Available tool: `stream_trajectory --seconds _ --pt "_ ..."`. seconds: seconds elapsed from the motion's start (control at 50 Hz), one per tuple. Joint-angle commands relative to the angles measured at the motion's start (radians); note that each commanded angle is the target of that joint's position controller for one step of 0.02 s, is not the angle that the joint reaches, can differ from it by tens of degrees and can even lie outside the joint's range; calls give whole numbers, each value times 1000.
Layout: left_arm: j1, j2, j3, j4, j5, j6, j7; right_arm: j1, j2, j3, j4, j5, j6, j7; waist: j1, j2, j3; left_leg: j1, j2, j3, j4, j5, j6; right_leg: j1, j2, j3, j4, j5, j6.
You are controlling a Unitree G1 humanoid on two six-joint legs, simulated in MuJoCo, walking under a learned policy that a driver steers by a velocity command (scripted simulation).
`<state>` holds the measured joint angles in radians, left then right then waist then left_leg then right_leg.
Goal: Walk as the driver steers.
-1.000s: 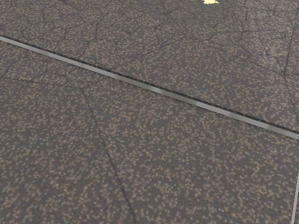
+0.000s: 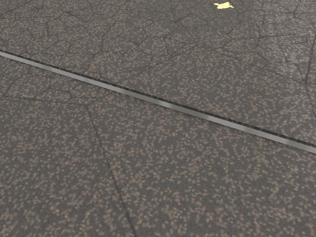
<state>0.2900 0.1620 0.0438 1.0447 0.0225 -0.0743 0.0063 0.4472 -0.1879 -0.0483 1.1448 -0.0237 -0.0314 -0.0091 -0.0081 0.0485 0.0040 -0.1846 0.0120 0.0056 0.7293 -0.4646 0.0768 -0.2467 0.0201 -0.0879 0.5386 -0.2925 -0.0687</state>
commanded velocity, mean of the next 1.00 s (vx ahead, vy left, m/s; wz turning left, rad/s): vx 0.30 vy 0.00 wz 0.00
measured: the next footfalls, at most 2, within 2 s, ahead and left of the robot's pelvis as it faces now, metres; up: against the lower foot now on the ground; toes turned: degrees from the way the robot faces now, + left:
left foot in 0.42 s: +0.38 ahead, +0.06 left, +0.00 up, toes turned +4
right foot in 0.88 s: +0.50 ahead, -0.11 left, +0.00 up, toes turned -2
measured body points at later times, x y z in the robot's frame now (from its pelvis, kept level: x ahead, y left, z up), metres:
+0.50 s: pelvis +0.26 +0.01 -0.01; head +0.29 +0.01 +0.44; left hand +0.18 +0.23 -0.16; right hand +0.39 -0.23 -0.15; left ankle +0.34 +0.06 -0.73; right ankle +0.06 -0.09 -0.64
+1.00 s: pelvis +0.41 -0.02 +0.00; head +0.42 -0.03 +0.45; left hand +0.47 +0.20 -0.15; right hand +0.39 -0.22 -0.16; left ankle +0.34 +0.06 -0.73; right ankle +0.46 -0.10 -0.73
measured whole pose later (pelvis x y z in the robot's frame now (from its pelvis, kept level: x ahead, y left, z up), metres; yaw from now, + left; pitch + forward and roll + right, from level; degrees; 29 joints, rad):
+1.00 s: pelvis +0.41 -0.02 +0.00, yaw +0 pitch -2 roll +0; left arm 0.21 0.12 0.01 1.07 0.01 -0.03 0.04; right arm 0.34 -0.13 0.00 1.10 -0.01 -0.04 -0.04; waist -0.03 0.03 0.04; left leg -0.06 -0.04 0.09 0.44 -0.35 0.06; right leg -0.27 0.02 -0.07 0.48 -0.19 -0.05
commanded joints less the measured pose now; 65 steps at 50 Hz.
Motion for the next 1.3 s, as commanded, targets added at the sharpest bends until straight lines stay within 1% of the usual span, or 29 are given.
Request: stream_trajectory --seconds 0.02,0.06,0.12,0.22,0.3,0.36,0.4,0.42,0.44,0.46,0.48,0.5,0.52,0.54,0.56,0.62,0.68,0.74,0.8,0.84,0.86,0.88,0.9,0.92,0.94,0.96,1.02,1.12,1.3 --pt "235 139 28 36 -1 15 6 -167 -53 -4 -145 -24 -31 28 57 -130 189 -594 36 -19 416 38 39 223 -384 653 -450 -507 -161" --pt "150 108 16 2 -5 -7 3 -149 -31 -2 -130 -9 -42 40 4 -77 163 -515 71 -25 363 185 19 185 -294 451 -455 -190 -122" --pt "219 72 -1 33 -8 -29 10 -160 -39 -9 -130 -11 -24 45 -5 -100 114 -506 61 21 326 259 -10 252 -230 278 -423 185 -99" --pt "288 69 -15 50 -6 -34 12 -396 -22 0 -222 -5 -11 44 27 -122 140 -549 37 85 147 335 -36 259 -201 167 -401 514 -108" --pt "305 88 -15 58 -5 -40 16 -513 -19 13 -272 5 -13 43 45 -149 150 -423 -3 133 -76 396 -8 255 -200 120 -394 647 -101" --pt "270 117 -8 57 -3 -45 18 -451 -56 -1 -271 6 -20 29 -4 -153 99 -278 -49 145 -136 356 52 317 -223 92 -279 956 -89" --pt "238 143 1 53 0 -39 20 -219 -97 -26 -199 7 -32 14 -101 -151 -27 -51 -92 139 -187 328 91 336 -214 74 -6 1087 -73" --pt "220 145 1 47 -7 -35 17 -71 -126 -42 -151 -4 -40 5 -165 -132 -95 154 -45 94 -247 345 112 226 -184 55 200 927 -61" --pt "242 92 -10 20 -10 -32 11 71 -216 -66 -130 -28 -43 -1 -186 -12 -210 361 209 -198 -266 182 159 34 -109 15 531 474 -52" --pt "353 26 -9 22 -46 -27 -1 32 -239 -73 -139 -18 -32 10 -97 177 -285 502 422 -715 -441 207 310 -271 84 66 877 -213 -17" --pt "264 93 5 5 -25 -20 6 -103 -206 -65 -161 13 -30 16 -58 20 -154 358 385 -613 -477 260 288 -341 4 146 899 -128 -29" --pt "177 94 8 -17 -14 -21 7 -184 -133 -43 -175 18 -39 17 -39 -34 -39 215 356 -450 -479 431 264 -337 -30 140 854 -64 -25" --pt "162 72 8 -15 -8 -20 10 -194 -78 -27 -161 12 -52 18 -6 -87 23 101 313 -329 -488 653 233 -286 -56 135 797 -47 -19" --pt "159 60 10 -15 9 -7 10 -178 -39 -13 -144 12 -62 12 18 -79 30 37 268 -230 -486 781 202 -232 -76 140 737 -47 -11" --pt "182 38 7 -7 17 8 6 -169 -20 -3 -131 9 -69 6 39 -55 26 -6 240 -155 -489 866 178 -179 -78 133 688 -51 -2" --pt "165 24 8 -12 12 37 1 -121 -57 4 -107 3 -84 3 66 -12 12 -28 202 -51 -477 1097 159 -149 -53 100 564 -13 20" --pt "74 24 -1 -33 4 49 5 -114 -71 17 -104 2 -74 0 64 28 9 -17 154 28 -457 1149 119 -144 -48 58 352 69 31" --pt "-14 31 -9 -47 -7 52 11 -55 -69 26 -84 6 -61 -7 25 58 -14 32 151 39 -434 1123 92 -112 -36 29 213 146 34" --pt "-45 41 -13 -41 -10 51 21 -28 -61 33 -69 2 -48 -15 6 56 -6 60 174 11 -401 1024 104 -76 -36 34 127 125 30" --pt "-39 39 -15 -29 -8 46 27 -40 -53 38 -67 4 -40 -20 13 43 18 58 191 -21 -365 921 104 -28 -36 38 23 109 18" --pt "-16 31 -19 -17 -6 39 30 -52 -51 39 -67 8 -36 -23 31 18 27 39 182 -26 -335 839 83 38 -43 46 -92 192 13" --pt "15 63 -15 -5 -1 29 34 -27 -45 40 -63 6 -36 -24 30 -30 13 9 154 -29 -303 703 45 130 -99 109 -157 373 8" --pt "66 121 -5 5 5 19 37 28 -37 39 -65 2 -35 -26 0 -92 -28 -44 107 -11 -265 456 19 236 -207 200 -116 667 -13" --pt "32 105 -14 13 -11 25 37 146 43 54 -27 22 -20 -28 -47 -196 -53 -48 44 19 -289 160 -4 226 -279 258 -94 783 -113" --pt "12 56 -24 10 -12 31 31 118 9 48 -13 14 -5 -36 -26 -175 -22 -5 32 20 -323 103 -14 161 -277 290 -126 673 -116" --pt "-24 45 -26 4 -10 35 26 78 -10 42 -19 10 2 -37 -29 -149 29 9 33 4 -358 142 -15 103 -228 257 -145 548 -84" --pt "-7 43 -24 25 -19 42 36 7 -15 40 -28 10 8 -30 -10 -102 50 58 71 -22 -395 303 -12 78 -138 181 -156 424 -23" --pt "16 43 -22 51 -20 43 38 -1 0 46 -9 12 9 -40 -1 -49 35 72 85 -21 -407 333 -22 128 -134 179 -160 449 -22" --pt "47 36 -28 90 -17 53 40 -4 7 53 11 12 19 -45 4 -37 66 65 95 -24 -424 303 -24 121 -124 177 -188 377 -14"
